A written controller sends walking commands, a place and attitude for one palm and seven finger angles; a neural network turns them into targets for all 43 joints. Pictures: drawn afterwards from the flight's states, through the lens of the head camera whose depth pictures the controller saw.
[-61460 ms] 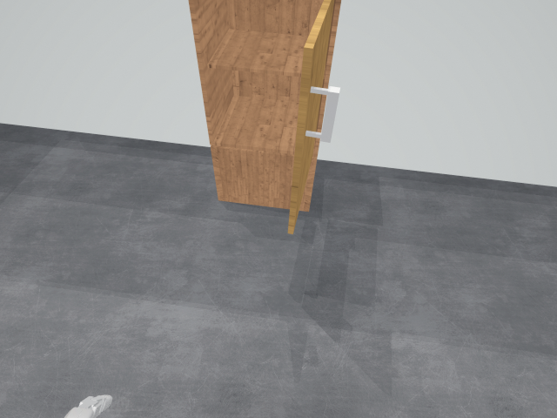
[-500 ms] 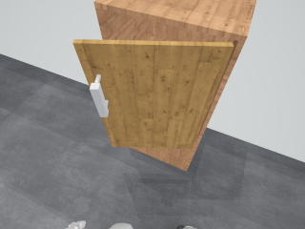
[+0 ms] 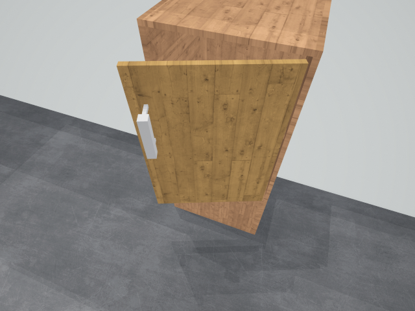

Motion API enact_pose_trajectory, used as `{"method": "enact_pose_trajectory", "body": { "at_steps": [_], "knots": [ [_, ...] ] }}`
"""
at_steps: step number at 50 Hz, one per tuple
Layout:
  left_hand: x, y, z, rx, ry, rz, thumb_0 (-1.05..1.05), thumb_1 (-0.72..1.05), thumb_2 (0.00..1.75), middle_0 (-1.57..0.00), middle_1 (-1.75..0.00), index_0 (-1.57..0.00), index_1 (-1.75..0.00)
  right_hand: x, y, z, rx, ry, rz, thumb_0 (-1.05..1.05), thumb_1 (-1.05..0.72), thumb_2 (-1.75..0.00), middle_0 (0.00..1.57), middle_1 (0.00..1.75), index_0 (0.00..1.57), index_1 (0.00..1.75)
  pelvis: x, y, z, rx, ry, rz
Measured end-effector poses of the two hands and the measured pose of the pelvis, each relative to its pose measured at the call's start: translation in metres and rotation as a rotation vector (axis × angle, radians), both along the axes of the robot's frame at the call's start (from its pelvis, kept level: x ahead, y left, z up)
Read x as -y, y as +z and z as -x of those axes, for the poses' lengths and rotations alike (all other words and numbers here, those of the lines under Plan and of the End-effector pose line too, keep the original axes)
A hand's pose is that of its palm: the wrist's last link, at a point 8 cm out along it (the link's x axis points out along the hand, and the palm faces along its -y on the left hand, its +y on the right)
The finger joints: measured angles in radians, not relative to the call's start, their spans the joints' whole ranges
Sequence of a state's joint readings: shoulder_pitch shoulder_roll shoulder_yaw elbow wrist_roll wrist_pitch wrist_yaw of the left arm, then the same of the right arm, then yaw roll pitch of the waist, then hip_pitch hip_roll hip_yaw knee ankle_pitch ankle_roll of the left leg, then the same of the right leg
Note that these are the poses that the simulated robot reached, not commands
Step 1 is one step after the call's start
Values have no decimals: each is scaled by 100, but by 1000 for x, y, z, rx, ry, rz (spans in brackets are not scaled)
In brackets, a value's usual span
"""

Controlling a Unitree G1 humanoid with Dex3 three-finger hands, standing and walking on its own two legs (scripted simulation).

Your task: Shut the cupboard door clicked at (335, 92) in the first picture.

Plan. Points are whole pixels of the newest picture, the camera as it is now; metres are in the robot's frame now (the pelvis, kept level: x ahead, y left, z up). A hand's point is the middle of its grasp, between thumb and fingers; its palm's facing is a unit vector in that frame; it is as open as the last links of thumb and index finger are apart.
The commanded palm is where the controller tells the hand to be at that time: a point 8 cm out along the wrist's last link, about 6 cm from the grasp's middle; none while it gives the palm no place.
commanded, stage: come to a stop and stand still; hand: left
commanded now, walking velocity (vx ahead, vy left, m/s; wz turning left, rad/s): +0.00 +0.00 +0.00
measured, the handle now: (149, 131) +0.52 +0.18 +0.02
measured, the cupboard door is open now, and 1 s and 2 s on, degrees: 23 23 23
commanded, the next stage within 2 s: look again from close up in 0.42 s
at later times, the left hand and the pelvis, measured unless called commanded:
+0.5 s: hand out of the picture -0.03 +0.16 -0.18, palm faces +0.03 -0.99 -0.14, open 7.3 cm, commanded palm none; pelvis -0.01 +0.01 +0.00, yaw +0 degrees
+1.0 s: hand out of the picture -0.02 +0.20 -0.18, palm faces +0.04 -0.98 -0.20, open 7.3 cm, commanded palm none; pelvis -0.02 +0.02 -0.01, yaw +1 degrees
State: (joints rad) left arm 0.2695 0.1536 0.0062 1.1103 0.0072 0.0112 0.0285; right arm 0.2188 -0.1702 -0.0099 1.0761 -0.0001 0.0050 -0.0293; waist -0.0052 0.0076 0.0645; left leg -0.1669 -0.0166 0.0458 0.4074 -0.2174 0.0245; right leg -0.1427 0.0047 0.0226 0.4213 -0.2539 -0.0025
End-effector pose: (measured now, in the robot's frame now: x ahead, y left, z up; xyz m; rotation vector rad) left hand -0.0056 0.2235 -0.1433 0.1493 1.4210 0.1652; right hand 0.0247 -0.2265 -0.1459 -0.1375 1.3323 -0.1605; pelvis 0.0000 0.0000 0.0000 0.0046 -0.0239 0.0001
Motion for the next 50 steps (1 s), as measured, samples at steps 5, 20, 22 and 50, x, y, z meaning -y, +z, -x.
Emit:
{"method": "enact_pose_trajectory", "body": {
  "at_steps": [5,20,22,50],
  "knots": [
    [11,-6,3,18,-4,34,0,91,90,-20,-30,-20,-30,0,5,30,-52,-9,10,0,-92,-90,20,30,20,30,2,2,7,16,-2,2],
    [13,-10,26,-25,7,65,0,92,90,-20,-30,-20,-30,-15,9,85,-168,-46,5,0,-91,-90,20,30,20,30,-3,2,16,5,-1,6],
    [12,-10,27,-32,10,65,0,91,90,-20,-30,-20,-30,-18,8,84,-165,-47,0,0,-91,-90,20,30,20,30,-4,2,16,4,-1,6],
    [-21,-7,19,100,0,-1,0,91,90,-20,-30,-20,-30,-14,7,4,106,63,22,0,-92,-90,20,30,20,30,-17,-5,20,7,18,6]
  ]
}}
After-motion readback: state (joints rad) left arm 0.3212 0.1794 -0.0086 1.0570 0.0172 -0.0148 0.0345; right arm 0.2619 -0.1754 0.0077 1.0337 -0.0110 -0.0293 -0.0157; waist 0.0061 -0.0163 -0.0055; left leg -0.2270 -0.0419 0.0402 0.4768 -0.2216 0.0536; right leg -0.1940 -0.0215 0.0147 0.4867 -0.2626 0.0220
